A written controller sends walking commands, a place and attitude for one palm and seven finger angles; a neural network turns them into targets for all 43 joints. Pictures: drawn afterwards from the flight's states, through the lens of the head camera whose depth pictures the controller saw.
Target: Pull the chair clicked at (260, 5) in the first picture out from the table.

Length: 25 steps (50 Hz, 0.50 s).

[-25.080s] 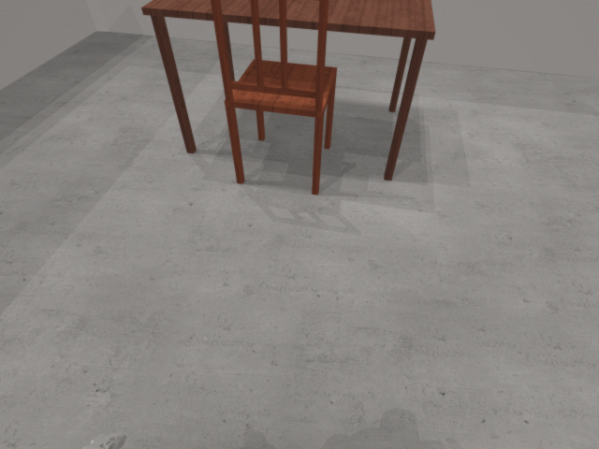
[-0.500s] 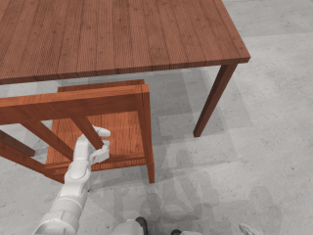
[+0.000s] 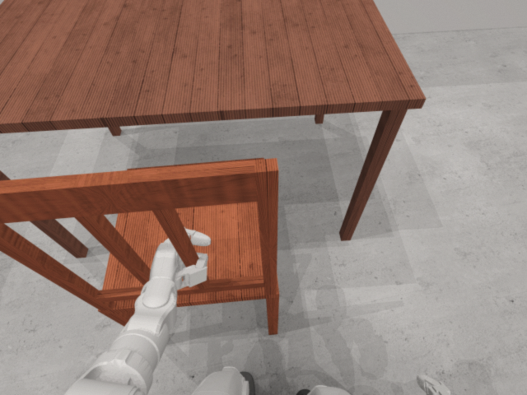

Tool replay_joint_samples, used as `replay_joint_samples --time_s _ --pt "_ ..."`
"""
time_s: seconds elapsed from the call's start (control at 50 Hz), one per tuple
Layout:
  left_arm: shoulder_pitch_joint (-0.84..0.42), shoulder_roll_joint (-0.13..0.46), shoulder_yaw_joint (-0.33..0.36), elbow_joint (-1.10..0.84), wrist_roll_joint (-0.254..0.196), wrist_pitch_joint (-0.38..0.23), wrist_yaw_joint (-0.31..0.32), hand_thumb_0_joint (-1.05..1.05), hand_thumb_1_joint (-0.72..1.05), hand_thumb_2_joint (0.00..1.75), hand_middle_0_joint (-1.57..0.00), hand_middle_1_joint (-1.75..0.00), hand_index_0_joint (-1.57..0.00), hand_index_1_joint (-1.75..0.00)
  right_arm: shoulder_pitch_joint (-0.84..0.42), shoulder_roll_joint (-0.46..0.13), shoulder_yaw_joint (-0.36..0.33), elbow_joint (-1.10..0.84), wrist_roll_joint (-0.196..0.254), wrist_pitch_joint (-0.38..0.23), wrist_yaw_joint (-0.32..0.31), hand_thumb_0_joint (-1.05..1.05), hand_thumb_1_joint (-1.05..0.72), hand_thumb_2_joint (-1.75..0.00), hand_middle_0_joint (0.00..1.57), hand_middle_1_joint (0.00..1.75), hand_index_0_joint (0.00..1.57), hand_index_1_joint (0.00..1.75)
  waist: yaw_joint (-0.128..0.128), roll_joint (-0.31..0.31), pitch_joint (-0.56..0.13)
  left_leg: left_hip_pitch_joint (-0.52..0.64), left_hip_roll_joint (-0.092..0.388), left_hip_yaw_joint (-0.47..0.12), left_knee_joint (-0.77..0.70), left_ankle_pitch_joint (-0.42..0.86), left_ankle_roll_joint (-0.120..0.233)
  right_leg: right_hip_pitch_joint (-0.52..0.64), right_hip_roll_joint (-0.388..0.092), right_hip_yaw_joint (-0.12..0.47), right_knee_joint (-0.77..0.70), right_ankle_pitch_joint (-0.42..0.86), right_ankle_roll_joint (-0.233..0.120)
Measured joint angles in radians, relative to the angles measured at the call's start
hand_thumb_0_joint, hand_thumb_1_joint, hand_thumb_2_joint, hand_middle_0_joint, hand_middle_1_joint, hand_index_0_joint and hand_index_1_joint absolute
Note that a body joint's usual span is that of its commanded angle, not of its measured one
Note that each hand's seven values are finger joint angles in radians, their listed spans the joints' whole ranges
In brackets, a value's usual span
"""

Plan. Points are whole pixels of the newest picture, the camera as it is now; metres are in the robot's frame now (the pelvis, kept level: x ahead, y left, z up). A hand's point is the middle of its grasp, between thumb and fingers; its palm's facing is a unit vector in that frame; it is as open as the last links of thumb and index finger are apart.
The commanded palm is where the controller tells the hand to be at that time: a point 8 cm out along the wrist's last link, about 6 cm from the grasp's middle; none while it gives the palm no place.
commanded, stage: step backward, pulling the chair out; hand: left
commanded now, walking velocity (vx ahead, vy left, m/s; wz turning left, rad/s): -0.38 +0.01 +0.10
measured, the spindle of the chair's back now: (129, 258) +0.34 +0.25 -0.05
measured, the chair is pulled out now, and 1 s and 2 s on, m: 0.17 0.23 0.28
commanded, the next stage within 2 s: none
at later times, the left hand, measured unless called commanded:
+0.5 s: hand (200, 284) +0.30 +0.12 -0.07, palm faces +0.03 -0.99 -0.17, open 5.5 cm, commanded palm +0.27 +0.18 -0.06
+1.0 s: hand (193, 310) +0.25 +0.13 -0.07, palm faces -0.03 -0.99 -0.16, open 5.4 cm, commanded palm +0.23 +0.18 -0.06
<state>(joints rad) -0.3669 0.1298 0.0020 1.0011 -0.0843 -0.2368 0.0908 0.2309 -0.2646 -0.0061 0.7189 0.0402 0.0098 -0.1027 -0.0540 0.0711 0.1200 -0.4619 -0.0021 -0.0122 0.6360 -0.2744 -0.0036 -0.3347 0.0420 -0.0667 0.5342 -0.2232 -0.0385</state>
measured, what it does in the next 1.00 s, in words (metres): steps on the spot: left foot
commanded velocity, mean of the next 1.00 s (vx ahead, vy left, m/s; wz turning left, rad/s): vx -0.38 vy -0.05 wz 0.05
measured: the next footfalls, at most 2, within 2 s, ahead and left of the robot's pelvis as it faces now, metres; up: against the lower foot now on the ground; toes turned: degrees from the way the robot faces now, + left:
left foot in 0.66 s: -0.08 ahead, +0.18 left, +0.00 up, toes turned +2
right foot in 1.98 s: -0.06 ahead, -0.10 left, +0.00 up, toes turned +0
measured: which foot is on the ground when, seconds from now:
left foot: down 0.00-0.40, up 0.42-0.64, down 0.66-1.00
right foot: down 0.00-1.00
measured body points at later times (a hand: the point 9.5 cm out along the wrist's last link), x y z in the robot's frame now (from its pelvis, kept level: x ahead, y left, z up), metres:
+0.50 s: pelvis -0.05 -0.01 +0.00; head +0.04 -0.02 +0.44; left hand +0.29 +0.17 -0.05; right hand +0.05 -0.26 -0.14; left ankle -0.01 +0.12 -0.69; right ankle +0.04 -0.10 -0.73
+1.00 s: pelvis -0.10 +0.02 -0.01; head -0.01 +0.01 +0.43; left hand +0.25 +0.18 -0.05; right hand +0.03 -0.21 -0.14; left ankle -0.12 +0.17 -0.73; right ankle +0.03 -0.10 -0.73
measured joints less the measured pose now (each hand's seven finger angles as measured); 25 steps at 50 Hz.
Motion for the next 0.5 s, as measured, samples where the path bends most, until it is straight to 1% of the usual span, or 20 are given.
replay_joint_samples --time_s 0.02,0.04,0.06,0.08,0.12,0.16,0.2,0.24,0.28,0.3,0.34,0.36,0.4,0.42,0.44,0.46,0.5 --pt "0.001 -0.007 -0.004 0.008 0.004 -0.002 0.002 0.07 0.67 0.8 -0.32 -1.16 -0.5 -1.45 0.005 -0.006 0.0 0.011 -0.001 -0.003 -0.003 0.01 -0.9 -0.9 0.2 0.3 0.2 0.3 -0.002 0.003 -0.009 0.019 0.0 -0.011 0.002 0.001 -0.001 -0.002 -0.004 -0.001 0.004 -0.003 0.004" --pt "0.001 -0.013 -0.008 0.014 0.009 -0.003 0.003 0.07 0.67 0.8 -0.33 -1.16 -0.5 -1.45 0.011 -0.013 -0.001 0.02 -0.002 -0.006 -0.006 0.01 -0.9 -0.9 0.2 0.3 0.2 0.3 -0.007 0.009 -0.02 0.041 0.003 -0.021 -0.012 0.032 0.0 -0.006 -0.007 -0.006 0.01 -0.008 0.009" --pt "-0.005 -0.017 -0.014 0.018 0.014 -0.001 0.002 0.07 0.67 0.8 -0.33 -1.17 -0.5 -1.45 0.011 -0.017 -0.004 0.03 -0.004 -0.01 -0.01 0.01 -0.9 -0.9 0.2 0.3 0.2 0.3 -0.014 0.009 -0.021 0.046 -0.003 -0.022 -0.03 0.077 0.011 -0.009 -0.016 -0.011 0.016 -0.012 0.015" --pt "-0.014 -0.02 -0.02 0.022 0.017 0.0 0.003 0.07 0.67 0.8 -0.32 -1.17 -0.5 -1.45 0.008 -0.017 -0.007 0.039 -0.005 -0.011 -0.012 0.01 -0.9 -0.9 0.2 0.3 0.2 0.3 -0.013 0.002 -0.016 0.05 -0.012 -0.019 -0.038 0.086 0.022 -0.009 -0.026 -0.01 0.019 -0.014 0.021" --pt "-0.032 -0.019 -0.032 0.023 0.02 0.005 0.005 0.07 0.67 0.79 -0.32 -1.18 -0.5 -1.45 0.0 -0.014 -0.009 0.041 -0.006 -0.012 -0.011 0.01 -0.9 -0.9 0.2 0.3 0.2 0.3 0.001 -0.015 -0.005 0.058 -0.022 -0.003 -0.055 0.082 0.037 -0.015 -0.037 0.005 0.019 -0.005 0.029" --pt "-0.048 -0.012 -0.041 0.015 0.024 0.013 0.001 0.06 0.68 0.78 -0.31 -1.18 -0.5 -1.45 -0.008 -0.005 -0.005 0.033 -0.014 -0.013 -0.01 0.01 -0.9 -0.9 0.2 0.3 0.2 0.3 0.012 -0.033 0.003 0.056 -0.029 0.011 -0.068 0.087 0.044 -0.033 -0.045 0.019 0.032 -0.001 0.033" --pt "-0.069 -0.002 -0.042 0.01 0.028 0.025 -0.001 0.06 0.67 0.78 -0.31 -1.19 -0.5 -1.45 -0.02 0.011 -0.001 0.024 -0.025 -0.014 -0.004 0.01 -0.9 -0.9 0.2 0.3 0.2 0.3 0.014 -0.047 0.015 0.049 -0.033 0.015 -0.07 0.098 0.046 -0.052 -0.044 0.035 0.064 -0.037 0.034" --pt "-0.088 0.005 -0.028 0.007 0.029 0.039 -0.001 0.06 0.67 0.79 -0.31 -1.19 -0.5 -1.45 -0.036 0.028 0.002 0.014 -0.036 -0.015 0.006 0.01 -0.9 -0.9 0.2 0.3 0.2 0.3 0.009 -0.05 0.029 0.041 -0.03 0.011 -0.07 0.109 0.043 -0.068 -0.035 0.041 0.093 -0.1 0.031" --pt "-0.098 0.014 -0.011 0.0 0.024 0.052 0.002 0.07 0.67 0.79 -0.31 -1.19 -0.5 -1.45 -0.05 0.044 0.006 0.002 -0.041 -0.015 0.017 0.01 -0.9 -0.9 0.2 0.3 0.2 0.3 0.003 -0.046 0.043 0.034 -0.021 0.005 -0.068 0.118 0.038 -0.074 -0.023 0.039 0.095 -0.116 0.028" --pt "-0.101 0.019 -0.003 -0.005 0.021 0.056 0.003 0.07 0.67 0.79 -0.32 -1.19 -0.5 -1.45 -0.055 0.051 0.009 -0.005 -0.042 -0.016 0.021 0.01 -0.9 -0.9 0.2 0.3 0.2 0.3 0.0 -0.042 0.051 0.031 -0.014 0.002 -0.065 0.122 0.033 -0.072 -0.017 0.034 0.084 -0.096 0.028" --pt "-0.097 0.03 0.013 -0.018 0.016 0.062 -0.001 0.07 0.67 0.8 -0.32 -1.18 -0.5 -1.44 -0.059 0.062 0.014 -0.018 -0.039 -0.018 0.027 0.01 -0.9 -0.9 0.2 0.3 0.2 0.3 -0.007 -0.031 0.065 0.023 0.0 -0.007 -0.053 0.124 0.024 -0.061 -0.006 0.021 0.046 -0.009 0.025" --pt "-0.091 0.037 0.019 -0.029 0.014 0.064 -0.003 0.07 0.67 0.8 -0.32 -1.19 -0.5 -1.44 -0.057 0.066 0.016 -0.023 -0.036 -0.018 0.028 0.01 -0.9 -0.9 0.2 0.3 0.21 0.3 -0.01 -0.029 0.068 0.018 0.005 -0.01 -0.045 0.123 0.018 -0.055 -0.003 0.015 0.024 0.052 0.017" --pt "-0.074 0.045 0.026 -0.052 0.009 0.067 -0.003 0.07 0.66 0.81 -0.33 -1.19 -0.5 -1.44 -0.054 0.067 0.018 -0.028 -0.028 -0.017 0.027 0.01 -0.9 -0.9 0.2 0.3 0.21 0.3 -0.018 -0.019 0.074 0.007 0.017 -0.022 -0.03 0.121 0.007 -0.054 0.01 0.002 0.015 0.074 -0.004" --pt "-0.063 0.048 0.028 -0.065 0.008 0.065 -0.003 0.07 0.66 0.81 -0.34 -1.19 -0.5 -1.44 -0.052 0.066 0.017 -0.028 -0.023 -0.017 0.025 0.01 -0.9 -0.9 0.2 0.3 0.21 0.3 -0.023 -0.019 0.073 -0.006 0.015 -0.028 -0.008 0.078 0.001 -0.06 0.01 -0.002 0.018 0.067 -0.011" --pt "-0.052 0.048 0.031 -0.077 0.01 0.063 -0.001 0.07 0.65 0.82 -0.34 -1.2 -0.5 -1.44 -0.05 0.062 0.014 -0.025 -0.017 -0.016 0.024 0.01 -0.9 -0.9 0.2 0.3 0.21 0.3 -0.025 -0.024 0.069 -0.024 0.005 -0.036 0.048 -0.007 -0.008 -0.067 0.006 -0.001 0.021 0.062 -0.015" --pt "-0.044 0.045 0.031 -0.084 0.01 0.061 0.003 0.07 0.65 0.82 -0.34 -1.2 -0.5 -1.44 -0.049 0.055 0.009 -0.02 -0.014 -0.014 0.021 0.01 -0.9 -0.9 0.2 0.3 0.21 0.3 -0.025 -0.031 0.065 -0.045 -0.01 -0.044 0.135 -0.083 -0.016 -0.075 -0.003 0.002 0.023 0.06 -0.016" --pt "-0.034 0.029 0.029 -0.093 0.013 0.06 0.011 0.07 0.66 0.82 -0.34 -1.2 -0.5 -1.44 -0.048 0.032 0.0 -0.004 -0.017 -0.01 0.016 0.01 -0.9 -0.9 0.2 0.3 0.21 0.3 -0.025 -0.045 0.057 -0.065 -0.037 -0.051 0.287 -0.168 -0.025 -0.085 -0.027 0.01 0.013 0.069 -0.012"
